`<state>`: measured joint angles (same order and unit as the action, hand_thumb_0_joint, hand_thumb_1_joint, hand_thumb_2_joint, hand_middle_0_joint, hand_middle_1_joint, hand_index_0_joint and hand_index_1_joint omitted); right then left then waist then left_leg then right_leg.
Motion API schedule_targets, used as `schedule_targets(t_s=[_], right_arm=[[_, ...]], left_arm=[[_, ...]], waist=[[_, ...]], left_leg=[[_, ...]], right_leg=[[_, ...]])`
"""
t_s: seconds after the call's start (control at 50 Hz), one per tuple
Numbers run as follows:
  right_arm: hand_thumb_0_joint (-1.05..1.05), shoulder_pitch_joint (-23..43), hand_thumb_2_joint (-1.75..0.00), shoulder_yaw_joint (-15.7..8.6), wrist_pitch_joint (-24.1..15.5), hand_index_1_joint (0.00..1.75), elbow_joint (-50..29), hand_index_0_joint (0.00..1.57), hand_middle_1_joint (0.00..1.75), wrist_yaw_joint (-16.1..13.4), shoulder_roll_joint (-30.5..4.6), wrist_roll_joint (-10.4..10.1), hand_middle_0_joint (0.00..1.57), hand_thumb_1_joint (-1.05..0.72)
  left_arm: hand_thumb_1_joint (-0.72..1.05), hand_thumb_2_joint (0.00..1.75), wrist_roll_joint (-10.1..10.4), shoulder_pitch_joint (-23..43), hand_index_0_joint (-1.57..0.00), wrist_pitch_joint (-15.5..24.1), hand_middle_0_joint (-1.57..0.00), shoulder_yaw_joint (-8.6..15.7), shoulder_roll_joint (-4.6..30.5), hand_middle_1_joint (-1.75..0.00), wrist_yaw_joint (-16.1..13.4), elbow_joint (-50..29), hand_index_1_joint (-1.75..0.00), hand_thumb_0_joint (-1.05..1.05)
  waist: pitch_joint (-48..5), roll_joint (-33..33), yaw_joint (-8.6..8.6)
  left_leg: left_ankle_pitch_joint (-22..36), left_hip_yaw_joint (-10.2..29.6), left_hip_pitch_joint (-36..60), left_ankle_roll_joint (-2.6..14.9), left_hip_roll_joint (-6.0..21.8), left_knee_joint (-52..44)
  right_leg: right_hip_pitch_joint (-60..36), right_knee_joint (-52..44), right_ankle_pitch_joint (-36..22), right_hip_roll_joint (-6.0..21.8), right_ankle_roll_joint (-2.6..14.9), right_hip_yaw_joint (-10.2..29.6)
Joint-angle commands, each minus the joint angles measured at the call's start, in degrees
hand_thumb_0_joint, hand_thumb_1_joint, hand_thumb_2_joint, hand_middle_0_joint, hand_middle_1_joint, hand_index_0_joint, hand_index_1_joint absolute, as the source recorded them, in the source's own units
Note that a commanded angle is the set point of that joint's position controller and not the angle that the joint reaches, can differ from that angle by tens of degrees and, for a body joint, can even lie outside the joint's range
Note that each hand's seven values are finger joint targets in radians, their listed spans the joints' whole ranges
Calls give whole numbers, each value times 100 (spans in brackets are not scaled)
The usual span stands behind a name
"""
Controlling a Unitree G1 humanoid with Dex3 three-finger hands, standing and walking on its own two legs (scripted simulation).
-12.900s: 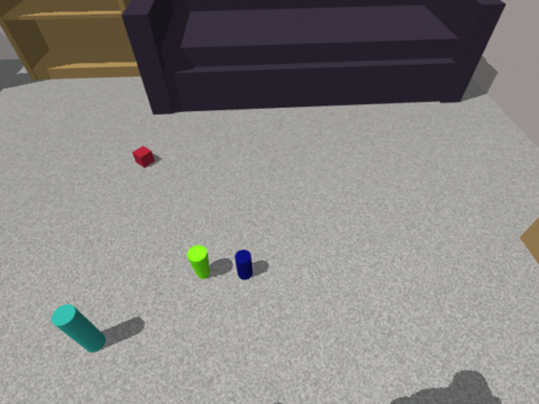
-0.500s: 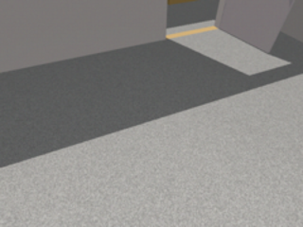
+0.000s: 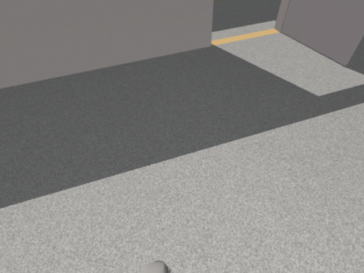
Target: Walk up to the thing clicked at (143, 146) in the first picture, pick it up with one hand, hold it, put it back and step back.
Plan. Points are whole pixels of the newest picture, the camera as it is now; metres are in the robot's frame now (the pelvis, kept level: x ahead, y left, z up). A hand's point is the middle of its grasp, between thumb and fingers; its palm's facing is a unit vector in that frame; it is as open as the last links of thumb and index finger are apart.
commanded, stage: walk up
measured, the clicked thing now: out of the picture +0.24 -1.36 -0.74
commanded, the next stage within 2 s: none
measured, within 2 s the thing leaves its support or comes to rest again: neither
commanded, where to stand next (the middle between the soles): +0.66 +0.07 m, yaw +0 degrees
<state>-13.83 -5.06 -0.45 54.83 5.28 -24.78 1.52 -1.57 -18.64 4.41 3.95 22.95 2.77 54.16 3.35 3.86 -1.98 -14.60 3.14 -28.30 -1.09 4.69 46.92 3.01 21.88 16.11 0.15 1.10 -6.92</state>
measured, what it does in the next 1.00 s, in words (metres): walks ahead: left foot, then right foot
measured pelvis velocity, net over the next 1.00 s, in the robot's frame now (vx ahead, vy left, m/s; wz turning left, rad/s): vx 0.43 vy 0.09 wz -0.25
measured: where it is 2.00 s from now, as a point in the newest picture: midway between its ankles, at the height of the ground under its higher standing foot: (169, 189)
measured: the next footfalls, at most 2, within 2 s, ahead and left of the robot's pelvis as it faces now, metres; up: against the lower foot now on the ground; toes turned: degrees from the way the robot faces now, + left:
left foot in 0.12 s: +0.21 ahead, +0.16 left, +0.00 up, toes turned +6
right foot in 0.52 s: +0.39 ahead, -0.12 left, +0.00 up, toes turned -3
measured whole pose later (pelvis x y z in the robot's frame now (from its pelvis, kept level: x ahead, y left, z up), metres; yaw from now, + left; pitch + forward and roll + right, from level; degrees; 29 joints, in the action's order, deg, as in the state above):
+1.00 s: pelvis +0.43 +0.09 -0.02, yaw -14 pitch -1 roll -1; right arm -7.5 -4.3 -1.7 41.8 5.1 -24.0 1.6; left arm -1.6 -23.8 0.8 1.6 23.0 0.2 51.0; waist 4.0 1.2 -3.0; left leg -13.2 -1.2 -21.4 0.5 1.2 36.2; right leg 18.7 48.3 25.9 0.8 1.2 9.2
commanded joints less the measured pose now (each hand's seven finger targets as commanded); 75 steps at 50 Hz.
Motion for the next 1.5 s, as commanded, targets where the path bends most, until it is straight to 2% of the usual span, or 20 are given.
schedule_targets(t_s=[0.0, 0.1, 0.14, 0.24, 0.38, 0.48, 0.52, 0.54, 0.66, 0.74, 0.9, 0.94, 0.96, 1.04, 1.2, 1.3, 1.34, 1.36, 1.38, 1.48], right_arm=[[0, 620, -90, -222, -223, 30, -677, 20, 30, 22, -973, 16, 20, -90], [0, -759, -90, -419, -347, 30, -392, 20, 30, -111, -1220, 55, 20, -90], [0, -1421, -90, -659, -420, 30, -573, 20, 30, -222, -2142, -41, 20, -90], [0, -243, -90, -289, -444, 30, -913, 20, 30, -332, -1306, -164, 20, -90], [0, -234, -90, -337, -529, 30, -1173, 20, 30, -262, -1526, -96, 20, -90], [0, -57, -90, -121, -433, 30, -1340, 20, 30, -256, -996, -106, 20, -90], [0, -337, -90, -12, -358, 30, -1370, 20, 30, -310, -811, -140, 20, -90], [0, -321, -90, -159, -317, 30, -1230, 20, 30, -358, -1267, -138, 20, -90], [0, -678, -90, -170, -256, 30, -786, 20, 30, -196, -1101, -93, 20, -90], [0, 898, -90, -194, -186, 30, -1491, 20, 30, -3, -1005, 7, 20, -90], [0, -514, -90, -377, -166, 30, -1266, 20, 30, -33, -1208, -50, 20, -90], [0, -851, -90, -591, -192, 30, -1418, 20, 30, -208, -1919, 113, 20, -90], [0, -77, -90, -600, -174, 30, -1568, 20, 30, -203, -2070, -82, 20, -90], [0, 626, -90, -320, -150, 30, -1770, 20, 30, -185, -1130, -53, 20, -90], [0, 268, -90, -328, -85, 30, -1965, 20, 30, -75, -1121, -10, 20, -90], [0, 594, -90, -443, 113, 30, -2206, 20, 30, -70, -1149, 3, 20, -90], [0, 740, -90, -374, 77, 30, -2264, 20, 30, -121, -941, -55, 20, -90], [0, 483, -90, -226, 64, 30, -2344, 20, 30, -143, -582, -107, 20, -90], [0, 256, -90, -334, 125, 30, -2429, 20, 30, -173, -1102, -103, 20, -90], [0, -188, -90, -314, 169, 30, -1668, 20, 30, -156, -1106, -160, 20, -90]], left_arm=[[90, 90, 54, 239, -20, 181, -20, 470, 1739, -30, -120, -614, -30, 0], [90, 90, 68, 47, -20, 60, -20, 291, 1458, -30, -134, -725, -30, 0], [90, 90, 222, -57, -20, 57, -20, 228, 1148, -30, -169, -890, -30, 0], [90, 90, 223, -275, -20, -8, -20, 165, 1307, -30, -95, -509, -30, 0], [90, 90, 71, 357, -20, 16, -20, 252, 1161, -30, 116, -714, -30, 0], [90, 90, 32, -916, -20, 148, -20, 503, 1522, -30, 1, -316, -30, 0], [90, 90, 56, -1002, -20, 232, -20, 587, 2231, -30, -121, -596, -30, 0], [90, 90, 142, -541, -20, 208, -20, 535, 2189, -30, -118, -729, -30, 0], [90, 90, 124, -34, -20, 221, -20, 382, 1629, -30, -137, -888, -30, 0], [90, 90, 89, -433, -20, 19, -20, 308, 1586, -30, -159, -973, -30, 0], [90, 90, 32, 460, -20, -25, -20, 240, 1593, -30, -324, -1264, -30, 0], [90, 90, 92, -24, -20, -76, -20, -15, 773, -30, -432, -1307, -30, 0], [90, 90, 36, -272, -20, -95, -20, 75, 1217, -30, -480, -1136, -30, 0], [90, 90, 203, -534, -20, -192, -20, 214, 1493, -30, -253, -610, -30, 0], [90, 90, 191, 517, -20, -303, -20, 149, 1236, -30, -159, -1050, -30, 0], [90, 90, 152, -546, -20, -315, -20, 301, 1342, -30, -389, -930, -30, 0], [90, 90, 154, -1782, -20, -276, -20, 481, 1628, -30, -572, -846, -30, 0], [90, 90, 97, -1664, -20, -256, -20, 588, 2050, -30, -690, -1093, -30, 0], [90, 90, 204, -1174, -20, -246, -20, 527, 2063, -30, -748, -1450, -30, 0], [90, 90, 1, 956, -20, -224, -20, 283, 1652, -30, -668, -2074, -30, 0]], waist=[[360, -833, -100], [-628, 75, 666], [-1301, 1473, 909], [-127, 363, 173], [69, 599, 311], [-622, -955, -510], [-374, -1799, -427], [-179, -1138, -194], [73, -1395, 104], [114, -642, -82], [-452, -848, 1006], [-770, 1472, 1059], [-394, 874, 628], [39, 894, 310], [256, 232, 644], [-507, -40, -22], [-982, -990, -921], [-1059, -2038, -752], [-1326, -976, -420], [-264, -1064, 571]], left_leg=[[331, -373, 56, 69, 174, -965], [89, -857, 2799, 592, -397, -1912], [-841, 3751, 4155, 1786, 1937, -3231], [572, 612, 1875, 1281, 1114, -3014], [-373, 286, 1363, 1451, 1150, -3148], [-167, -539, 171, 837, 366, -355], [-1608, -334, -1277, 334, -675, 2144], [-1383, 142, -1123, 326, -292, 2362], [-489, -90, -327, 180, 59, 804], [-1070, 11, -380, 94, -267, 45], [-60, 109, 3179, 208, -334, -1977], [-2397, 3148, 4007, 628, 2063, -3578], [-3260, 3522, 2901, 1059, 2502, -4085], [-1194, 460, 2193, 631, 981, -3530], [106, -737, 2464, 671, 1193, -3471], [4092, -1526, 1808, 71, 705, -821], [1394, -1386, -167, -217, 39, 1963], [-2549, -1014, -1889, -418, -757, 3681], [-2307, 575, -2007, -459, -396, 4340], [-906, -76, 83, -133, -94, 1625]], right_leg=[[379, -886, 112, 1440, 989, 835], [991, 2339, -2431, 887, 603, 6], [3455, 4822, 1492, -440, 192, 522], [2720, 4060, 358, 547, 89, 1082], [2132, 1834, -326, 588, -33, 533], [-559, 852, -131, 198, 138, 454], [-458, -1134, 1903, 2458, 1044, 4679], [24, -994, 1965, 2523, 1355, 4664], [1011, -764, 574, 1474, 1158, 1900], [1004, -875, 438, 1540, 1368, 3433], [2996, 973, 217, 548, 577, 2165], [4748, 3988, 1714, -593, 75, 1100], [4331, 4466, 1398, 47, 139, 1213], [3438, 3834, 60, 561, -129, 932], [3289, 2484, -602, 645, -173, 220], [702, 1516, -782, 17, 145, -373], [-1574, 577, -1485, 554, 719, 898], [-2262, 661, -2586, 2025, 1586, 3299], [-1781, 392, -2575, 2761, 2340, 4987], [1856, 246, -717, 767, 1039, 2211]])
